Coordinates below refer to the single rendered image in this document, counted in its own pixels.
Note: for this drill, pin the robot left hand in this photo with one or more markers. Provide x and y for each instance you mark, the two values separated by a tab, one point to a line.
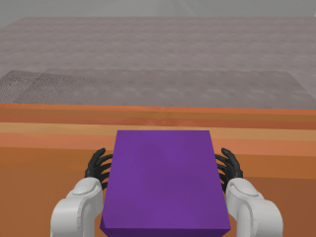
95	169

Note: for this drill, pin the robot right hand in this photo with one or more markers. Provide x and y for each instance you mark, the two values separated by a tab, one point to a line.
232	169

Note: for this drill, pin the right robot forearm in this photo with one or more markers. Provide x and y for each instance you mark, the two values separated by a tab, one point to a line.
255	216

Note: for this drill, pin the carton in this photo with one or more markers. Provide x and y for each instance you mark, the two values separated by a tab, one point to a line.
164	183

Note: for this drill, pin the left robot forearm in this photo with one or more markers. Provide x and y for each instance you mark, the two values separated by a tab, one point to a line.
74	216

